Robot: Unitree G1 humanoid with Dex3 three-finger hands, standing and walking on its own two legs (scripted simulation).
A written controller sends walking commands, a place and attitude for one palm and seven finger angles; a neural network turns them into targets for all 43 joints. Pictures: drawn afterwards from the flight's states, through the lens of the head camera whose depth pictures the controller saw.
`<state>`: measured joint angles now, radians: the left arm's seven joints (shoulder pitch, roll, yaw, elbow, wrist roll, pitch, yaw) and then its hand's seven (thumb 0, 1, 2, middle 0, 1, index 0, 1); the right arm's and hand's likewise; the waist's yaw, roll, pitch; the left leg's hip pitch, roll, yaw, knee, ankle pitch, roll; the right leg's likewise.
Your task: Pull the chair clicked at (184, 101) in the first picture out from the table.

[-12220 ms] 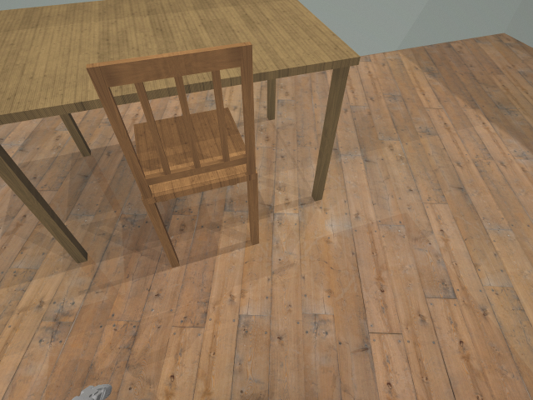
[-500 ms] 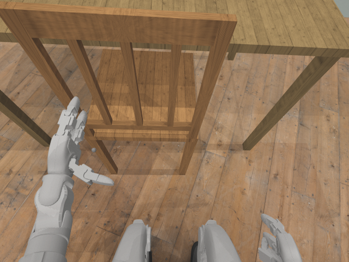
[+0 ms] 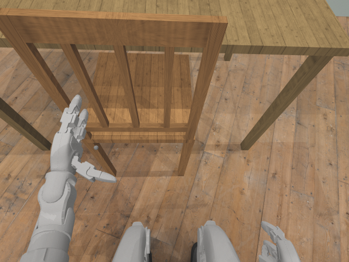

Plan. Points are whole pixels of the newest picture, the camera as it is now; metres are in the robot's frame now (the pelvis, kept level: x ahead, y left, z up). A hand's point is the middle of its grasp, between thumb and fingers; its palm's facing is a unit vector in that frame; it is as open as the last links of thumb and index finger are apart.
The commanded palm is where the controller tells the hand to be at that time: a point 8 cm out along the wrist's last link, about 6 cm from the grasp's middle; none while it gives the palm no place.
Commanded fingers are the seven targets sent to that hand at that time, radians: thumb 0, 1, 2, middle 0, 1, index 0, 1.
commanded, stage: aim the fingers beside a spindle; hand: left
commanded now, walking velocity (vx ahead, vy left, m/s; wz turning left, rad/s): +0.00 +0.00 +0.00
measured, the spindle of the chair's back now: (129, 94) +0.50 +0.12 +0.03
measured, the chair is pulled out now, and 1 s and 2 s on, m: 0.00 0.00 0.00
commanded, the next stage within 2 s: push the fingers through the gap in 1.02 s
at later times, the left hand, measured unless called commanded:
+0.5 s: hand (92, 146) +0.36 +0.19 +0.01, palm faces +0.04 -1.00 -0.05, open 16.9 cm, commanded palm +0.33 +0.24 +0.02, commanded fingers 0.00 -0.50 0.30 -0.06 -0.08 -0.06 -0.08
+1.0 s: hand (89, 140) +0.37 +0.20 +0.02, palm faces +0.03 -1.00 -0.04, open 16.9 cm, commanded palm +0.33 +0.24 +0.02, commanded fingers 0.00 -0.50 0.30 -0.06 -0.08 -0.06 -0.08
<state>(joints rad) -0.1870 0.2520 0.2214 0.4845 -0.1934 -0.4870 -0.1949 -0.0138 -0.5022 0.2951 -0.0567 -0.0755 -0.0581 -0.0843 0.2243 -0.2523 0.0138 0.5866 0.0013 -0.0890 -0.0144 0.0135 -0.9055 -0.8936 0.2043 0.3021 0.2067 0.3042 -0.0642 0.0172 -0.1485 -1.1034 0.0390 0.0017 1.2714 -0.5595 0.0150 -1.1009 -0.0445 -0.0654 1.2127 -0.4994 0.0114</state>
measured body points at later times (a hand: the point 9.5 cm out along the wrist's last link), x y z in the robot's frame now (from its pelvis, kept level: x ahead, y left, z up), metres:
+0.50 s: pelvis +0.00 +0.00 +0.00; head +0.13 +0.01 +0.43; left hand +0.35 +0.24 +0.02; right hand +0.15 -0.26 -0.11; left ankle +0.02 +0.11 -0.63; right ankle +0.04 -0.13 -0.63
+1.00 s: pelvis +0.00 +0.00 +0.00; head +0.12 +0.02 +0.43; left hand +0.36 +0.25 +0.02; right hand +0.14 -0.25 -0.11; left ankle +0.02 +0.11 -0.63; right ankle +0.04 -0.13 -0.63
